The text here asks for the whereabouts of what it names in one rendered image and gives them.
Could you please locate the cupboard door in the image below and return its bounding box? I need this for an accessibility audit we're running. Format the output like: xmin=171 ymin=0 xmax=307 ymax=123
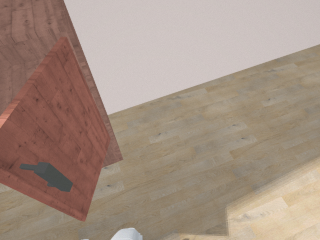
xmin=0 ymin=36 xmax=111 ymax=222

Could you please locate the robot left thigh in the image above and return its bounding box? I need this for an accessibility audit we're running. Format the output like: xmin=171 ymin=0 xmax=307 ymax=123
xmin=111 ymin=228 xmax=143 ymax=240

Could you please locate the handle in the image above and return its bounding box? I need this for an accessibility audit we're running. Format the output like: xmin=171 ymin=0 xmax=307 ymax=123
xmin=19 ymin=162 xmax=73 ymax=192

